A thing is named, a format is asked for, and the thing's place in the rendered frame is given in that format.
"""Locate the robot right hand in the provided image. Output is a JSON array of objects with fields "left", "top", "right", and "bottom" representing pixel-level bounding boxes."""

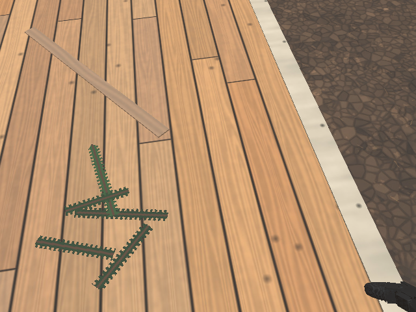
[{"left": 364, "top": 281, "right": 416, "bottom": 312}]

